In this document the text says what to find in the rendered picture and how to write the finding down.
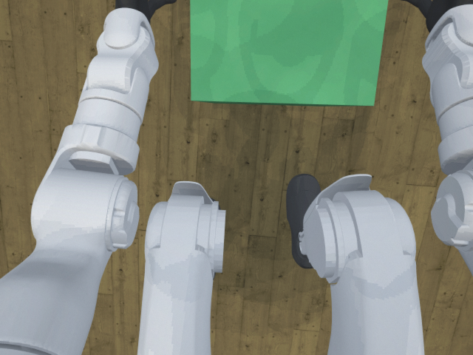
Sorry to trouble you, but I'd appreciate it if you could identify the robot left forearm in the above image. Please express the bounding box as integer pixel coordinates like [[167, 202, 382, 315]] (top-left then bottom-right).
[[31, 7, 159, 239]]

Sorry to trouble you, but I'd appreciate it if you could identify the left robot upper arm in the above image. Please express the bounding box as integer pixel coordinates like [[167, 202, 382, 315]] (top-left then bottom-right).
[[0, 168, 139, 355]]

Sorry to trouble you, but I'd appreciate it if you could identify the robot right forearm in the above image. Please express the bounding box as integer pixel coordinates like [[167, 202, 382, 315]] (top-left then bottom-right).
[[422, 4, 473, 175]]

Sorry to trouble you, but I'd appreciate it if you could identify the robot right hand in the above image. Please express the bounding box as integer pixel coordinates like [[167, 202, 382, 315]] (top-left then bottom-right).
[[401, 0, 473, 33]]

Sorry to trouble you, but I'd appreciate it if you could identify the right robot upper arm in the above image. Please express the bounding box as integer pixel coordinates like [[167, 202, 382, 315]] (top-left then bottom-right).
[[431, 169, 473, 276]]

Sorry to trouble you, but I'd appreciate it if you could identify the left robot thigh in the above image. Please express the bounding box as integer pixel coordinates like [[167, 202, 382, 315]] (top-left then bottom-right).
[[137, 195, 226, 355]]

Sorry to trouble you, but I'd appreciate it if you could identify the right robot thigh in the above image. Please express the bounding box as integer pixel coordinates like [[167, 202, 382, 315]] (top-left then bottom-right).
[[309, 190, 424, 355]]

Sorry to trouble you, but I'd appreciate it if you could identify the robot left hand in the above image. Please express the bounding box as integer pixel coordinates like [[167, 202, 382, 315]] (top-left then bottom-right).
[[115, 0, 177, 23]]

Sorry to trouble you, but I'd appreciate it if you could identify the robot thigh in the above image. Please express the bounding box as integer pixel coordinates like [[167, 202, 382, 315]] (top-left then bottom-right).
[[137, 195, 226, 355], [309, 190, 424, 355]]

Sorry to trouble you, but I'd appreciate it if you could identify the carton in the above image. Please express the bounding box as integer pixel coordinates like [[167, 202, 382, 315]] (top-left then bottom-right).
[[190, 0, 388, 107]]

